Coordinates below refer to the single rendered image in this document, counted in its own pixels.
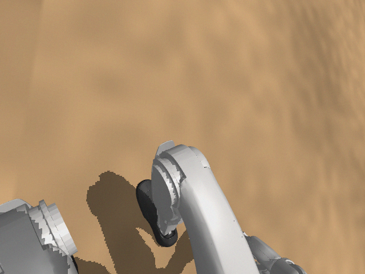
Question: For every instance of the right robot foot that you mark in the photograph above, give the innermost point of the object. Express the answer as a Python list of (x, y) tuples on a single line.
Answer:
[(149, 211)]

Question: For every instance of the right robot arm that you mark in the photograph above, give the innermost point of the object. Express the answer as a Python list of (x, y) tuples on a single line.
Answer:
[(286, 266)]

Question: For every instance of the right robot hand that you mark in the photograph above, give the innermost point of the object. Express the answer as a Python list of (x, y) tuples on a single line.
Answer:
[(264, 254)]

